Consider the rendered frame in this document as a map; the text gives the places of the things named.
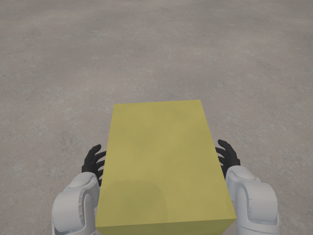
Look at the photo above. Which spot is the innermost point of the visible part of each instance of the carton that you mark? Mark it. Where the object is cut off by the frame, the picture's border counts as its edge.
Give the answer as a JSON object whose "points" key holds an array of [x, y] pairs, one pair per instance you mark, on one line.
{"points": [[162, 174]]}

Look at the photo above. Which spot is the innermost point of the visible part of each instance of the robot right forearm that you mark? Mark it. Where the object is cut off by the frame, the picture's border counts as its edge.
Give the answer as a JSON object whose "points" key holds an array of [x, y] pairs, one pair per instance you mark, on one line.
{"points": [[257, 208]]}

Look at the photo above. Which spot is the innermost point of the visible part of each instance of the robot left hand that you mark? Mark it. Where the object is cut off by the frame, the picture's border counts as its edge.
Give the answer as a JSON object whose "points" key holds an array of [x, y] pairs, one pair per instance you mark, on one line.
{"points": [[91, 165]]}

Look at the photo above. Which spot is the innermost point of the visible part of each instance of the robot left forearm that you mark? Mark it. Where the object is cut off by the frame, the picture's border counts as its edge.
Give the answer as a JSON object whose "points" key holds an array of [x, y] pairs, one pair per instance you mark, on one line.
{"points": [[73, 209]]}

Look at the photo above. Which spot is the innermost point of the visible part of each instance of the robot right hand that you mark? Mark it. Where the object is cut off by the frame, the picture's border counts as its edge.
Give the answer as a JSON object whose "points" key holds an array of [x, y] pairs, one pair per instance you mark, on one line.
{"points": [[230, 157]]}

